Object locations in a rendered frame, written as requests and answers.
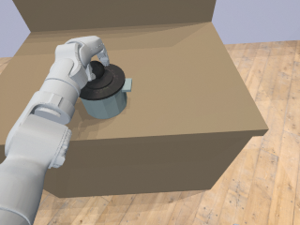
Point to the pot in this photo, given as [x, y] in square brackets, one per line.
[109, 107]

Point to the knob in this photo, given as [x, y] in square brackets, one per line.
[98, 68]

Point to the left robot forearm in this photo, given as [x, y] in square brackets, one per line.
[57, 96]

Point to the lid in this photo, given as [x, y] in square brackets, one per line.
[108, 85]

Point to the table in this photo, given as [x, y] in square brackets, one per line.
[189, 113]

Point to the left robot upper arm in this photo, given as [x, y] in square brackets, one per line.
[39, 145]

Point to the robot left hand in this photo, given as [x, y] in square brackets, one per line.
[97, 48]

